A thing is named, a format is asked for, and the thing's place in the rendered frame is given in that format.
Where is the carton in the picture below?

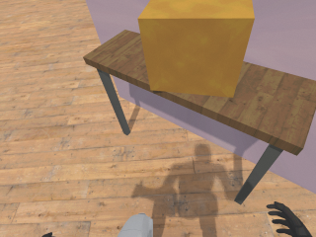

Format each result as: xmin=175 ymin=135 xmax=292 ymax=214
xmin=137 ymin=0 xmax=255 ymax=98

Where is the robot left thigh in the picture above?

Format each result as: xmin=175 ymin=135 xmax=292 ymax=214
xmin=118 ymin=214 xmax=153 ymax=237

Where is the table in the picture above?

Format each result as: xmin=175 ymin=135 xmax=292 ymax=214
xmin=83 ymin=30 xmax=316 ymax=205

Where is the right robot hand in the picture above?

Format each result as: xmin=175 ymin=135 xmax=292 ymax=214
xmin=267 ymin=201 xmax=312 ymax=237

